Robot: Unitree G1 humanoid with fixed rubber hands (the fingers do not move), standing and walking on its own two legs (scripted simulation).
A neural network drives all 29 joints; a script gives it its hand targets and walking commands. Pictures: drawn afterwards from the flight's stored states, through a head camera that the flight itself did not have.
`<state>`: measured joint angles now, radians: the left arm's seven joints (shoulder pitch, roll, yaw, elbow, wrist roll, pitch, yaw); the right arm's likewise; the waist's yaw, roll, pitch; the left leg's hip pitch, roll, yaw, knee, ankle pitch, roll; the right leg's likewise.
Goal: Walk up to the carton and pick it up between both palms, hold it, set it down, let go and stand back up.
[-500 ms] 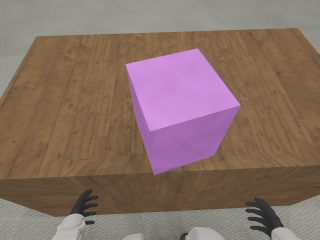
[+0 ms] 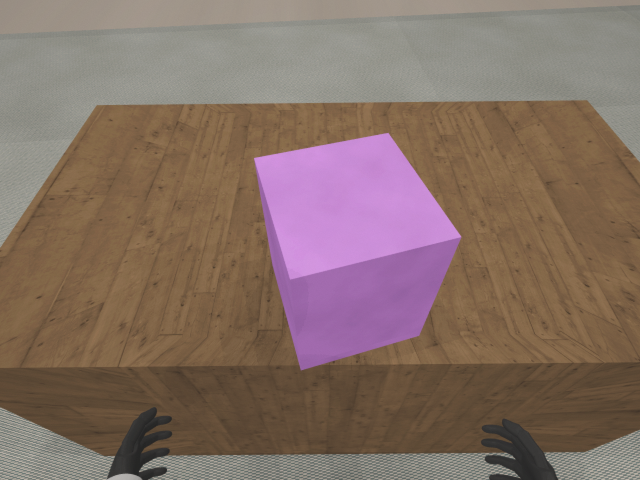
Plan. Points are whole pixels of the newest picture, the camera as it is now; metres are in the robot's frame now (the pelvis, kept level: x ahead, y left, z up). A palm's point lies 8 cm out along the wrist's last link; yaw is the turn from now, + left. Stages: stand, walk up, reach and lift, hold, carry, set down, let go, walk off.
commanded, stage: reach and lift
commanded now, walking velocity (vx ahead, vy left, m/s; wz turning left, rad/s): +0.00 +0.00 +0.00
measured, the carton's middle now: (343, 254) +0.42 -0.01 +0.01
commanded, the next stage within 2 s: none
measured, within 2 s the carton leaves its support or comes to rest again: neither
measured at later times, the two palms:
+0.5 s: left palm (152, 467) +0.15 +0.23 -0.05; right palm (543, 458) +0.15 -0.24 -0.05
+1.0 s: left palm (159, 432) +0.18 +0.22 -0.02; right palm (536, 421) +0.19 -0.23 -0.02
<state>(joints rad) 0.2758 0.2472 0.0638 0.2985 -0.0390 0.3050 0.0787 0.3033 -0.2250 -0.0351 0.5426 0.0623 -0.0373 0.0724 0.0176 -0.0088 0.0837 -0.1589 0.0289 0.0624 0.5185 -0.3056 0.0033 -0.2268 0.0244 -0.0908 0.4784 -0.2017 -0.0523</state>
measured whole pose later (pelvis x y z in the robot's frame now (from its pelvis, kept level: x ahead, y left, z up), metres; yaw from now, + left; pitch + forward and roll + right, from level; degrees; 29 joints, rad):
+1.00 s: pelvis +0.02 +0.00 +0.00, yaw +0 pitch -1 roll +0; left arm 0.33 0.12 -0.03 0.28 -0.10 -0.19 0.20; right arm 0.27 -0.31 0.06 0.56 0.36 -0.36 0.18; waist 0.04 -0.03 -0.02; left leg -0.14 0.02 0.05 0.46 -0.30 0.01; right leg -0.21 0.03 -0.06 0.44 -0.20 -0.05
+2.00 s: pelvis +0.00 +0.00 +0.01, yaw -1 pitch +4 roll +0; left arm -0.16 0.16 0.16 -0.06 -0.18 0.52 0.18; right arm -0.26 -0.41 0.02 0.29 0.39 0.22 0.07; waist 0.06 -0.02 0.01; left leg -0.23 0.01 0.05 0.37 -0.20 0.00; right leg -0.31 0.05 -0.01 0.34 -0.10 -0.05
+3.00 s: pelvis +0.00 -0.01 +0.01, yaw +1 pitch +10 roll +0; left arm -0.73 0.27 0.21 0.27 -0.18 0.68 0.15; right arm -0.91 -0.47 0.03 0.70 0.42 0.37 0.04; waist 0.08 -0.01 -0.05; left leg -0.37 0.01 -0.01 0.40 -0.20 -0.01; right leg -0.42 0.05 -0.04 0.33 -0.09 -0.06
